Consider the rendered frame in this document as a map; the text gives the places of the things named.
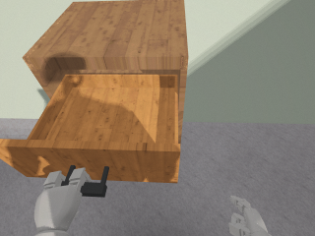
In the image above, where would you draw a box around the drawer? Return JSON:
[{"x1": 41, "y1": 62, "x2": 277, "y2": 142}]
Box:
[{"x1": 0, "y1": 74, "x2": 181, "y2": 184}]

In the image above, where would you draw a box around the handle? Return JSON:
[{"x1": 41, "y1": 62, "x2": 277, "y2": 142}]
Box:
[{"x1": 61, "y1": 165, "x2": 109, "y2": 198}]

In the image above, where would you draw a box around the right robot hand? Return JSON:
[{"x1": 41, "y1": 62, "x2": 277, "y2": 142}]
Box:
[{"x1": 228, "y1": 195, "x2": 268, "y2": 236}]

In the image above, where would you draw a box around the left robot hand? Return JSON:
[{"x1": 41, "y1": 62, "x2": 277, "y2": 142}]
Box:
[{"x1": 33, "y1": 167, "x2": 92, "y2": 234}]

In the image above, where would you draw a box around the cabinet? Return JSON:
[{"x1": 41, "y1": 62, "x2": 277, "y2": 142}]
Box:
[{"x1": 22, "y1": 0, "x2": 189, "y2": 144}]

